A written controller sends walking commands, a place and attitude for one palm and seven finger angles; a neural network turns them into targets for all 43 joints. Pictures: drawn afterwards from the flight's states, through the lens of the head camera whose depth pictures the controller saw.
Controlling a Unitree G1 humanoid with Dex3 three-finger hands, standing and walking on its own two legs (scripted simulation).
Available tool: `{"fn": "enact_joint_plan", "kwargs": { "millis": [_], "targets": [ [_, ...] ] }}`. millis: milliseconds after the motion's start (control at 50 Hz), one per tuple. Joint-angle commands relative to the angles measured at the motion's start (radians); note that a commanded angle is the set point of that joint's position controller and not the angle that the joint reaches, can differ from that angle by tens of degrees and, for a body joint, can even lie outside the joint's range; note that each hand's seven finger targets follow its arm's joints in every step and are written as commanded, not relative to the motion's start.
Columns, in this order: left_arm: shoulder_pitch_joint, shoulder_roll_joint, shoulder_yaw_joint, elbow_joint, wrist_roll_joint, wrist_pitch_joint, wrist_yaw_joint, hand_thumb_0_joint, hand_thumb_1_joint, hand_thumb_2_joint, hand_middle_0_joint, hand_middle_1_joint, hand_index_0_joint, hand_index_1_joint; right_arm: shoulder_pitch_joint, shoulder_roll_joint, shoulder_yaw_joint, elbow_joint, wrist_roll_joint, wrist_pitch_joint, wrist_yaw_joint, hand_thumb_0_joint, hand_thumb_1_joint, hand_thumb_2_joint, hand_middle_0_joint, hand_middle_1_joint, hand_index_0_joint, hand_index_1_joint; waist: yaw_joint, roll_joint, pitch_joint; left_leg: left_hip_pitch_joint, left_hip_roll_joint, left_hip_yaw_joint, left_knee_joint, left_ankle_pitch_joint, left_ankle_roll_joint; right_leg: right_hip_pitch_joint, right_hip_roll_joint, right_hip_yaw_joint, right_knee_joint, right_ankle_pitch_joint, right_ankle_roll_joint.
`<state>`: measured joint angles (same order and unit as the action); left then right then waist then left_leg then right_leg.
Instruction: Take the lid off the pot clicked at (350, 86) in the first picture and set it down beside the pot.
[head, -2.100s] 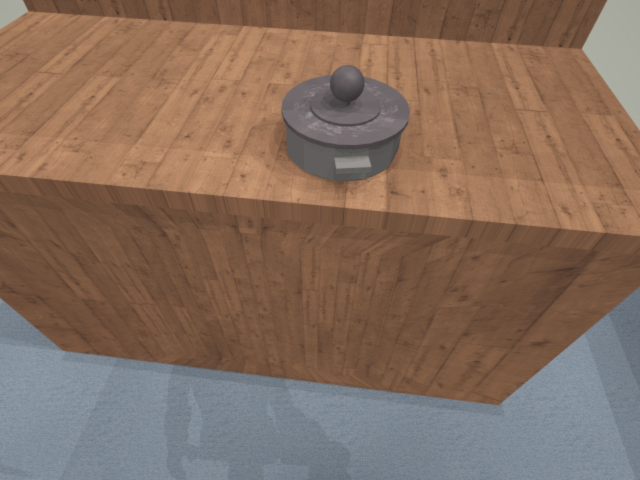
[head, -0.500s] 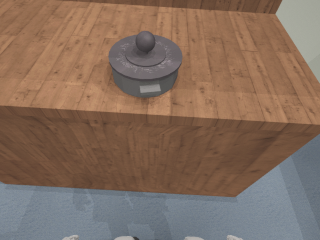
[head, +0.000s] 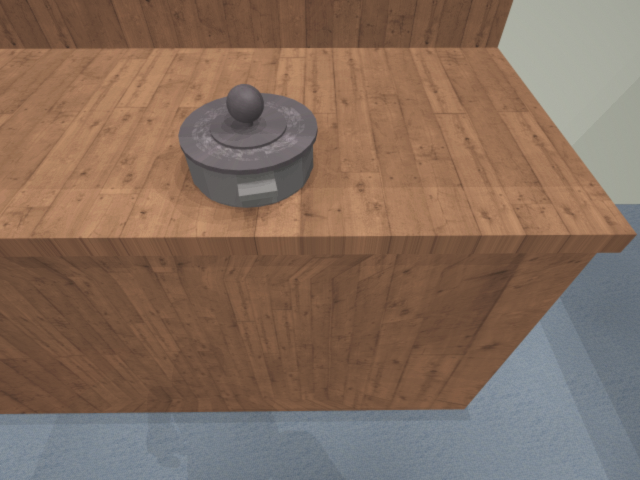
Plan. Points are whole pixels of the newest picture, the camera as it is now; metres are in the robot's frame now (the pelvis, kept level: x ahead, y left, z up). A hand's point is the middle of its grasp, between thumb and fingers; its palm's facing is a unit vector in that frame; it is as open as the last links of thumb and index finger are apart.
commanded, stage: come to a stop and stand still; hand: left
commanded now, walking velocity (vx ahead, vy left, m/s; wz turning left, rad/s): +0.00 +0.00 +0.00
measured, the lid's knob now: (245, 103) +0.57 +0.11 +0.19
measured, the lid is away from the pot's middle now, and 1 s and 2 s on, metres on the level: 0.00 0.00 0.00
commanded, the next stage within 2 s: look again from close up in 0.92 s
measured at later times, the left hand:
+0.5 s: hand out of the picture +0.06 +0.19 -0.17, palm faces +0.04 -0.98 -0.20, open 7.4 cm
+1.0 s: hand out of the picture +0.09 +0.20 -0.16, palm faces +0.06 -0.97 -0.23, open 7.4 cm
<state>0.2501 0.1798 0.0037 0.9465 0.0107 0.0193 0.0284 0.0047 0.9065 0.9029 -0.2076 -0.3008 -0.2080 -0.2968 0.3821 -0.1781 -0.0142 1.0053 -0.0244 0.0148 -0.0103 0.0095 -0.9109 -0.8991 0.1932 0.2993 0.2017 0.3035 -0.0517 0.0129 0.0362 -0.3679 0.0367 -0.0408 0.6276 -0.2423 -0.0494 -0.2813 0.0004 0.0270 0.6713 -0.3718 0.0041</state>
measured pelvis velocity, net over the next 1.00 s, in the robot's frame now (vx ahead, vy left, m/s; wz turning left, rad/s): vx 0.06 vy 0.00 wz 0.03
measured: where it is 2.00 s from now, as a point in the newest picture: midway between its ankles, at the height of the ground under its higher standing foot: outside the picture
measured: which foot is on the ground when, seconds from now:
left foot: down 0.00-1.00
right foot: down 0.00-1.00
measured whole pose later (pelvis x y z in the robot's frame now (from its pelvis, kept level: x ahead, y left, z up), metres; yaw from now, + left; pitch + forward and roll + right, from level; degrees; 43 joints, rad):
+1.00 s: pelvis +0.06 +0.00 +0.01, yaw +2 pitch +0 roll +0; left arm 0.23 0.21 0.03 1.02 0.01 0.00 0.03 0.00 0.90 0.90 -0.20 -0.30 -0.20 -0.30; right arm 0.19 -0.16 0.00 1.07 -0.01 -0.01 -0.02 0.01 -0.91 -0.90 0.20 0.30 0.20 0.30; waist 0.00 -0.03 0.05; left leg -0.26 0.02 -0.06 0.54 -0.28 -0.05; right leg -0.13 -0.02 0.00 0.52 -0.38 0.01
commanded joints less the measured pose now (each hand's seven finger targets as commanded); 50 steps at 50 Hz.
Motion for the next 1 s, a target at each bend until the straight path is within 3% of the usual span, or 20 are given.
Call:
{"fn": "enact_joint_plan", "kwargs": {
  "millis": [0, 180, 260, 360, 620, 680, 860, 980],
  "targets": [
    [0.016, 0.139, 0.039, -0.036, 0.000, -0.027, 0.010, 0.000, 0.900, 0.900, -0.200, -0.300, -0.200, -0.300, -0.013, -0.098, -0.019, -0.048, 0.007, -0.034, -0.009, 0.000, -0.900, -0.900, 0.200, 0.300, 0.200, 0.300, 0.037, 0.007, 0.013, 0.047, 0.037, -0.038, -0.142, -0.018, 0.063, -0.059, -0.057, 0.062, -0.211, -0.043, -0.055],
    [0.047, 0.128, 0.039, 0.019, 0.001, -0.037, 0.007, 0.000, 0.900, 0.900, -0.200, -0.300, -0.200, -0.300, -0.040, -0.085, -0.019, -0.006, 0.012, -0.041, -0.015, 0.000, -0.900, -0.900, 0.200, 0.300, 0.200, 0.300, 0.046, 0.010, -0.031, 0.121, 0.051, -0.042, -0.153, 0.120, 0.066, 0.000, -0.057, 0.048, -0.209, 0.105, -0.046],
    [0.051, 0.131, 0.041, 0.033, 0.003, -0.040, 0.007, 0.000, 0.900, 0.900, -0.200, -0.300, -0.200, -0.300, -0.073, -0.087, -0.020, 0.000, 0.014, -0.041, -0.014, 0.000, -0.900, -0.900, 0.200, 0.300, 0.200, 0.300, 0.047, -0.027, -0.013, 0.121, 0.040, -0.024, -0.129, 0.153, 0.059, 0.006, -0.075, 0.054, -0.222, 0.162, -0.044],
    [0.051, 0.144, 0.042, 0.042, 0.004, -0.042, 0.005, 0.000, 0.900, 0.900, -0.200, -0.300, -0.200, -0.300, -0.107, -0.099, -0.019, -0.001, 0.014, -0.042, -0.014, 0.000, -0.900, -0.900, 0.200, 0.300, 0.200, 0.300, 0.047, -0.013, -0.031, 0.146, 0.040, -0.019, -0.125, 0.203, 0.057, 0.030, -0.082, 0.051, -0.217, 0.223, -0.041],
    [0.039, 0.154, 0.043, 0.043, 0.003, -0.038, 0.004, 0.000, 0.900, 0.900, -0.200, -0.300, -0.200, -0.300, -0.176, -0.122, -0.017, -0.003, 0.014, -0.039, -0.014, 0.000, -0.900, -0.900, 0.200, 0.300, 0.200, 0.300, 0.059, 0.009, -0.030, 0.164, 0.047, -0.033, -0.138, 0.265, 0.059, 0.069, -0.083, 0.034, -0.226, 0.263, -0.030],
    [0.042, 0.159, 0.044, 0.040, 0.001, -0.039, 0.003, 0.000, 0.900, 0.900, -0.200, -0.300, -0.200, -0.300, -0.175, -0.118, -0.018, -0.002, 0.013, -0.040, -0.015, 0.000, -0.900, -0.900, 0.200, 0.300, 0.200, 0.300, 0.064, -0.013, -0.052, 0.177, 0.047, -0.036, -0.137, 0.293, 0.061, 0.094, -0.084, 0.026, -0.228, 0.296, -0.031],
    [0.034, 0.156, 0.047, 0.037, 0.002, -0.038, 0.007, 0.000, 0.900, 0.900, -0.200, -0.300, -0.200, -0.300, -0.162, -0.117, -0.017, 0.016, 0.013, -0.038, -0.016, 0.000, -0.900, -0.900, 0.200, 0.300, 0.200, 0.300, 0.061, -0.001, -0.065, 0.190, 0.045, -0.031, -0.127, 0.351, 0.058, 0.121, -0.094, 0.010, -0.217, 0.343, -0.031],
    [0.035, 0.157, 0.047, 0.037, -0.002, -0.036, 0.007, 0.000, 0.900, 0.900, -0.200, -0.300, -0.200, -0.300, -0.158, -0.106, -0.017, 0.021, 0.014, -0.035, -0.017, 0.000, -0.900, -0.900, 0.200, 0.300, 0.200, 0.300, 0.065, -0.028, -0.041, 0.178, 0.041, -0.031, -0.134, 0.325, 0.056, 0.132, -0.093, 0.009, -0.236, 0.348, -0.033]
  ]
}}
